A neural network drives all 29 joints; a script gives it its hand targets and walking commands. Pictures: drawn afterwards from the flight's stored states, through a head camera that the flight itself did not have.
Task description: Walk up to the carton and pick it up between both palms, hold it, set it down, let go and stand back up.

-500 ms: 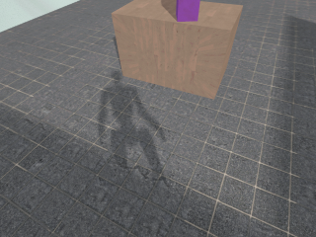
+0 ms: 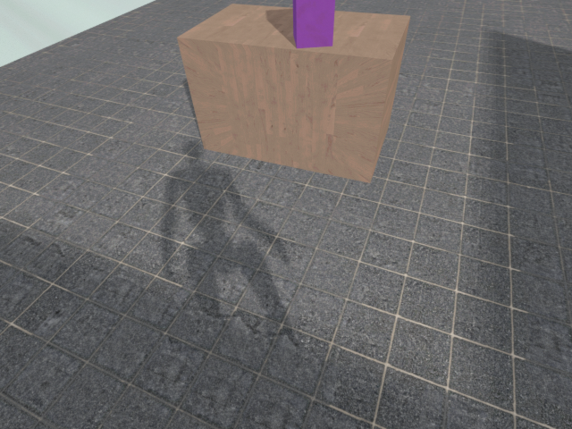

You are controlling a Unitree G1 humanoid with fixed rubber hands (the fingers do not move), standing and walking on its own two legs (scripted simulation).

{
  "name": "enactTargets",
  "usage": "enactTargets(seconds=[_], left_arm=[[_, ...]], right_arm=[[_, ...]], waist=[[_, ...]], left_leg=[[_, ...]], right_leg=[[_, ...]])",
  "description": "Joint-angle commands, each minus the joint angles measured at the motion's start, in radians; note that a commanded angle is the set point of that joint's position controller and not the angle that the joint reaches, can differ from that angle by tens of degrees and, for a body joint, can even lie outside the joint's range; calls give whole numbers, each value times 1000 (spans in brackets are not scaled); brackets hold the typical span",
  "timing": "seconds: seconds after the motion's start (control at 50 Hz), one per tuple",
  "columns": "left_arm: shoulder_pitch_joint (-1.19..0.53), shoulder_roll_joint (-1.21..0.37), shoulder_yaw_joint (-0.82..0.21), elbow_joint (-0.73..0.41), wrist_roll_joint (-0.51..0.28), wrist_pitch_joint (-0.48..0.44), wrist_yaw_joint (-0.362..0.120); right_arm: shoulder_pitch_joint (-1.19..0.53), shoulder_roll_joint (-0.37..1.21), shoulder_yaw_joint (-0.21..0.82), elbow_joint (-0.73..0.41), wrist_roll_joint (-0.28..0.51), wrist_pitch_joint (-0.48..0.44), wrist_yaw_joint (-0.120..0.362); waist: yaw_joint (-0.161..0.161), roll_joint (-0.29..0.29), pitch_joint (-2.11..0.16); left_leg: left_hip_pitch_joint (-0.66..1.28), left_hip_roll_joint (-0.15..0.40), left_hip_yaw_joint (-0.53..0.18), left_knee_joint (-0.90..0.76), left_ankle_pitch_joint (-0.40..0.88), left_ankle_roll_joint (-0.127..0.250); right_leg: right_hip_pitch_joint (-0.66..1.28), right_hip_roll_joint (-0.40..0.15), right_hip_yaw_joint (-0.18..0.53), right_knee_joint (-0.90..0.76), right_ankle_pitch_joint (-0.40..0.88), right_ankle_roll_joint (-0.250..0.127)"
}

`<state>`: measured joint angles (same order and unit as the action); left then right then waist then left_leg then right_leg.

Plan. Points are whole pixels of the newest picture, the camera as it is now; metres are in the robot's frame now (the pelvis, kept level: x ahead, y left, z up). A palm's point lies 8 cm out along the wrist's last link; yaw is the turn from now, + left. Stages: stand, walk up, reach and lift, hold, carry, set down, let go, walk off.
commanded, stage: walk up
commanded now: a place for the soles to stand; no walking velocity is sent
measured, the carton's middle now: (312, 5) +1.75 -0.13 +0.04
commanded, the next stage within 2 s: none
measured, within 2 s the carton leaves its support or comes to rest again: neither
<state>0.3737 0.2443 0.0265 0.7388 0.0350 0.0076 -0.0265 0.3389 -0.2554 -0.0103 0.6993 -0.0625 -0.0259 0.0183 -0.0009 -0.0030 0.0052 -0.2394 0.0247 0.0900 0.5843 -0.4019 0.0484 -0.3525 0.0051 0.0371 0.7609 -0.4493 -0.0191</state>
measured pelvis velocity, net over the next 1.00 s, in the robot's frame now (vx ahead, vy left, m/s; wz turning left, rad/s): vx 0.43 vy -0.01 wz -0.33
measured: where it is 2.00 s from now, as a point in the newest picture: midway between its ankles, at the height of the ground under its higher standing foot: (296, 272)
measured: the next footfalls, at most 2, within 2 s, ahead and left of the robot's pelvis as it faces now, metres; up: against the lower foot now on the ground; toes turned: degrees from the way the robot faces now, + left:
right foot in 0.22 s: +0.13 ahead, -0.19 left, +0.00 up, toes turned -12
left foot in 0.66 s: +0.46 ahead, +0.09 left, +0.00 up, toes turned -5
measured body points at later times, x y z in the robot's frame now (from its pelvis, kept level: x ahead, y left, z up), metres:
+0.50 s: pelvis +0.16 -0.06 +0.01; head +0.14 -0.07 +0.45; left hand +0.19 +0.21 -0.11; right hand +0.22 -0.33 -0.12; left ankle +0.32 +0.08 -0.67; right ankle +0.10 -0.18 -0.73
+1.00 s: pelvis +0.43 -0.01 +0.00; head +0.44 -0.03 +0.45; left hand +0.64 +0.19 -0.09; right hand +0.34 -0.27 -0.13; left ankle +0.42 +0.09 -0.73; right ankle +0.52 -0.17 -0.70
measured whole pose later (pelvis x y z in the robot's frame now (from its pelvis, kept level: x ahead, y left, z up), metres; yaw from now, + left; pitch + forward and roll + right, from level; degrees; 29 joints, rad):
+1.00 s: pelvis +0.43 -0.01 +0.00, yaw -19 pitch -2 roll +1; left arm 0.29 0.26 0.06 0.65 0.03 -0.03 -0.04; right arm 0.44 -0.30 -0.02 0.77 -0.04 -0.04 0.02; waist -0.08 0.01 0.06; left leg -0.11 0.05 0.23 0.51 -0.35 0.03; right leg -0.54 -0.05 -0.04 0.75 -0.22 -0.02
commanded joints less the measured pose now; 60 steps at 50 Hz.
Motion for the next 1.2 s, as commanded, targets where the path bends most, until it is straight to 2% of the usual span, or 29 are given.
enactTargets(seconds=[0.0,0.08,0.12,0.16,0.18,0.2,0.22,0.24,0.26,0.28,0.32,0.36,0.52,0.6,0.62,0.64,0.66,0.68,0.7,0.74,0.78,0.86,0.98,1.04,1.06,1.08,1.1,1.12,1.18], left_arm=[[-152,136,62,-189,16,-40,-16],[-28,105,83,-148,-1,-54,-49],[-4,92,91,-143,-8,-63,-51],[123,101,103,-105,-6,-72,-37],[228,128,119,-71,2,-75,-21],[385,204,147,-37,3,-75,1],[420,286,129,-69,13,-79,22],[288,292,122,-76,8,-69,44],[211,312,116,-91,16,-70,56],[156,292,102,-94,26,-77,62],[79,237,74,-90,26,-96,57],[75,222,64,-59,19,-114,53],[103,230,69,-7,13,-126,35],[85,242,68,-20,23,-106,34],[77,236,63,-29,25,-97,33],[124,177,41,-37,27,-88,29],[163,90,-1,-70,37,-85,22],[163,98,14,-151,-5,-82,25],[100,140,25,-155,2,-72,26],[71,148,39,-140,4,-56,20],[110,124,45,-116,7,-49,9],[13,83,42,-145,0,-49,-10],[-90,68,59,-191,-6,-66,-13],[34,98,77,-187,2,-79,9],[164,142,93,-166,7,-82,25],[292,252,113,-161,41,-81,47],[267,309,125,-189,17,-70,67],[186,290,118,-184,2,-56,83],[24,202,67,-183,14,-77,78]], right_arm=[[100,-236,-98,-23,-20,-54,-23],[-27,-236,-89,6,-6,-63,-19],[-51,-246,-91,19,1,-53,-5],[-79,-239,-84,33,8,-31,5],[-58,-198,-69,34,5,-15,9],[-75,-112,-31,7,5,-4,18],[-143,-76,-7,-104,18,-9,34],[-168,-142,-29,-131,26,3,32],[-153,-170,-38,-119,26,13,33],[-105,-177,-43,-96,20,15,33],[-16,-187,-60,-60,14,10,48],[13,-162,-65,-55,20,14,67],[-124,-95,-73,-139,17,-9,75],[-19,-87,-93,-133,16,-32,53],[87,-107,-105,-110,15,-38,42],[230,-165,-125,-76,10,-47,29],[345,-255,-138,-71,-12,-54,16],[272,-350,-144,-123,14,-51,1],[168,-333,-136,-119,32,-35,-13],[76,-240,-98,-107,29,-26,-13],[45,-188,-72,-89,21,-40,-6],[73,-181,-61,-33,20,-58,-9],[79,-214,-62,5,28,-36,3],[84,-205,-45,1,32,-13,7],[94,-171,-26,-11,28,-9,6],[136,-124,0,-50,14,-6,9],[98,-204,-33,-101,8,9,13],[47,-227,-44,-110,10,30,16],[96,-185,-47,-91,8,39,29]], waist=[[-102,72,148],[-42,153,90],[-23,159,100],[45,72,92],[87,-34,56],[185,-264,12],[185,-330,46],[109,-118,118],[84,-77,142],[60,-51,155],[24,-102,132],[8,-126,140],[45,-87,171],[-1,-98,151],[-56,-54,109],[-109,71,-2],[-154,294,-143],[-117,366,-164],[-97,199,-68],[-53,120,63],[-23,139,56],[-45,109,86],[-51,90,103],[26,21,72],[95,-50,-3],[155,-228,-139],[140,-162,-141],[114,-79,-39],[34,-66,44]], left_leg=[[156,448,-553,-448,-492,259],[-4,310,-180,-415,-336,160],[-105,273,-71,-361,-356,150],[-231,232,22,-192,-441,139],[-305,182,76,16,-472,111],[-437,95,145,435,-378,45],[-649,14,1,662,-284,-3],[-699,103,-143,726,-145,-16],[-700,129,-144,752,-76,-36],[-667,156,-144,718,-13,-55],[-518,167,-150,580,61,-77],[-459,153,-138,503,119,-84],[-373,114,-78,156,341,-51],[-125,63,-27,63,255,-25],[29,24,2,32,227,-16],[236,4,-17,32,145,12],[373,237,-319,-31,-130,70],[351,401,-825,-383,-342,151],[255,423,-808,-411,-450,190],[77,358,-516,-341,-265,195],[-14,302,-327,-332,-102,181],[19,317,-206,-359,21,215],[-6,271,-55,-309,65,161],[-93,238,26,-84,170,114],[-173,182,92,161,222,70],[-361,86,127,582,44,-2],[-472,13,-38,717,-150,-33],[-533,65,-104,816,-97,-41],[-466,129,-143,708,9,-71]], right_leg=[[-500,-118,68,267,9,3],[-190,-106,-15,91,33,14],[-28,-75,-87,-3,54,-1],[206,-20,-190,-105,152,-14],[346,27,-200,-104,71,-23],[481,-63,17,-202,-133,-77],[405,-329,717,-567,-615,-195],[310,-443,841,-669,-736,-267],[251,-456,808,-635,-679,-290],[209,-426,667,-596,-545,-279],[98,-338,430,-592,-352,-227],[55,-296,302,-605,-230,-218],[124,-266,102,-595,-43,-201],[112,-291,64,-464,159,-183],[70,-257,21,-302,249,-159],[4,-163,-52,20,307,-113],[-144,-74,-94,427,72,-57],[-331,57,47,568,-113,-20],[-358,-19,119,650,-30,-21],[-347,-96,62,591,71,-10],[-247,-114,45,465,74,7],[-275,-114,13,212,109,20],[-79,-39,-94,-74,294,-22],[183,23,-118,-153,267,-52],[360,-2,-40,-166,202,-87],[543,-312,461,-284,-125,-203],[483,-448,840,-500,-311,-282],[408,-441,752,-505,-353,-299],[185,-341,395,-478,-68,-247]])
